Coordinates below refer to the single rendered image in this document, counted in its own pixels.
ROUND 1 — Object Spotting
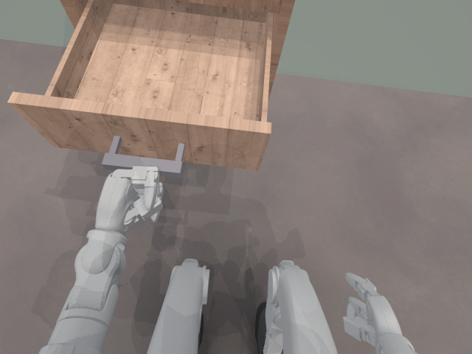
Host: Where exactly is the left robot forearm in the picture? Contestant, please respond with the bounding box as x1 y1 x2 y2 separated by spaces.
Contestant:
39 229 128 354

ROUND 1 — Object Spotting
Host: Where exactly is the right robot hand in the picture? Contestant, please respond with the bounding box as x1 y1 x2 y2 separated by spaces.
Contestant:
343 272 402 347

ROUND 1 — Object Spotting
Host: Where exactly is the left robot hand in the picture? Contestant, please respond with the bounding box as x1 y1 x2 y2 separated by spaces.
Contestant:
95 166 164 236

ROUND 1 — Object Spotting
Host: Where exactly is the handle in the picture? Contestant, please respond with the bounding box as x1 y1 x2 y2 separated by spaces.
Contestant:
102 136 185 178

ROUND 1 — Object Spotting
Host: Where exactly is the robot thigh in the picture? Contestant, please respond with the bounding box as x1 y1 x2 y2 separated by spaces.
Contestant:
147 262 210 354
268 264 338 354

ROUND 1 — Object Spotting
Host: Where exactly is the drawer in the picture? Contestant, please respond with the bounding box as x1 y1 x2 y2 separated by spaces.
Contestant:
7 0 274 170

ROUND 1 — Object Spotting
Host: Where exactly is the right robot thigh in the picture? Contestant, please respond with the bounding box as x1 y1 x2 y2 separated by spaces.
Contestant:
268 264 338 354

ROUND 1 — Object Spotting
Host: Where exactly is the left robot thigh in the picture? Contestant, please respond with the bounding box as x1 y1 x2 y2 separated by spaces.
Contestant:
147 262 210 354

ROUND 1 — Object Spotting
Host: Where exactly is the right robot forearm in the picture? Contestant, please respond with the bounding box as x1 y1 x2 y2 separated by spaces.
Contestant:
375 333 417 354

